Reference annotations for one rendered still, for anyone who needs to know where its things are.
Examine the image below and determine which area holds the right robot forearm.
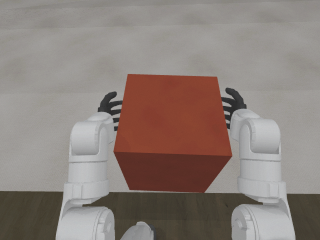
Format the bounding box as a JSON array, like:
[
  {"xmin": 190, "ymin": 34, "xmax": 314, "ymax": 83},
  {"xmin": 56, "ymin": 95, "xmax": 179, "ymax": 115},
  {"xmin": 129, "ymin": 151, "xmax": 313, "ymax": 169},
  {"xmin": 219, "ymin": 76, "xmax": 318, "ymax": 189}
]
[{"xmin": 230, "ymin": 108, "xmax": 296, "ymax": 240}]

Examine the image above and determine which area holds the carton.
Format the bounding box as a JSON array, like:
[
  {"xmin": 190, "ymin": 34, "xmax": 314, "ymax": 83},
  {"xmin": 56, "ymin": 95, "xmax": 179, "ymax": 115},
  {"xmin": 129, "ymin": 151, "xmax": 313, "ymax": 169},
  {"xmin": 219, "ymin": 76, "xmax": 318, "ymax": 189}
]
[{"xmin": 113, "ymin": 74, "xmax": 233, "ymax": 193}]

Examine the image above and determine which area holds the right robot upper arm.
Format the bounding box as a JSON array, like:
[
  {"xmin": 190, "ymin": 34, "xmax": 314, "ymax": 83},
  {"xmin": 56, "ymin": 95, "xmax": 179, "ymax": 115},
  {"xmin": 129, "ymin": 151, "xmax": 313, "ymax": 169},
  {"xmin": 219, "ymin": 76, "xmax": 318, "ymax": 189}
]
[{"xmin": 231, "ymin": 204, "xmax": 295, "ymax": 240}]

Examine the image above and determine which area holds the left robot thigh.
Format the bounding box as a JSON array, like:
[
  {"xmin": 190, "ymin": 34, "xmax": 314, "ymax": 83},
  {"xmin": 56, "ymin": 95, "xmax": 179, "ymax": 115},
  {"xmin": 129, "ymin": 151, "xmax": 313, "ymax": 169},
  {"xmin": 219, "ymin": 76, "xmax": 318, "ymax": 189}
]
[{"xmin": 120, "ymin": 225, "xmax": 154, "ymax": 240}]

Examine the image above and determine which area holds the left robot forearm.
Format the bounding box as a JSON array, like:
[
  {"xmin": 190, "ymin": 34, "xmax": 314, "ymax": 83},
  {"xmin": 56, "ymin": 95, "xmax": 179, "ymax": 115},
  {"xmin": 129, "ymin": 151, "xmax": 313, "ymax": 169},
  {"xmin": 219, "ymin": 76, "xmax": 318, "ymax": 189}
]
[{"xmin": 55, "ymin": 112, "xmax": 115, "ymax": 240}]

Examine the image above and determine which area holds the robot right hand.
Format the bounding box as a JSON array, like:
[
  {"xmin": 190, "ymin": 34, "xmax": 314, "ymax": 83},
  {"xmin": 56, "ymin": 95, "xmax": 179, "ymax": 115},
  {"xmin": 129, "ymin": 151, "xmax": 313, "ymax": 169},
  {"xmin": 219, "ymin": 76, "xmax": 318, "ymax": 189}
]
[{"xmin": 221, "ymin": 87, "xmax": 247, "ymax": 129}]

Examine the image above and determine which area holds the left robot upper arm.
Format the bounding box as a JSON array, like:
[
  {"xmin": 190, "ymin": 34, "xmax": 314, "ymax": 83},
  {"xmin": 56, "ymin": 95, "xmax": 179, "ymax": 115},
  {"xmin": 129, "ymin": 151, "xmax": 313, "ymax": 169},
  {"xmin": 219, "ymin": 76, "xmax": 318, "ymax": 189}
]
[{"xmin": 56, "ymin": 206, "xmax": 115, "ymax": 240}]

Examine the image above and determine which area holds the left robot shin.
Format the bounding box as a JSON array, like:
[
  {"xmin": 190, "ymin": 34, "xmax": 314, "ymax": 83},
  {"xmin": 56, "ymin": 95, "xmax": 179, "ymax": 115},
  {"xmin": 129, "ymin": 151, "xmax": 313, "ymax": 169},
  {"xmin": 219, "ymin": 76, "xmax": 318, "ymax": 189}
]
[{"xmin": 136, "ymin": 221, "xmax": 150, "ymax": 228}]

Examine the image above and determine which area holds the robot left hand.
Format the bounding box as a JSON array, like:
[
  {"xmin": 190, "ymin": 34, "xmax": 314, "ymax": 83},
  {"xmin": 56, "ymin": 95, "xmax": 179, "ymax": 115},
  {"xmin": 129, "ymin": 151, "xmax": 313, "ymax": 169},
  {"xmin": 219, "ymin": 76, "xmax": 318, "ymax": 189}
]
[{"xmin": 97, "ymin": 91, "xmax": 123, "ymax": 131}]

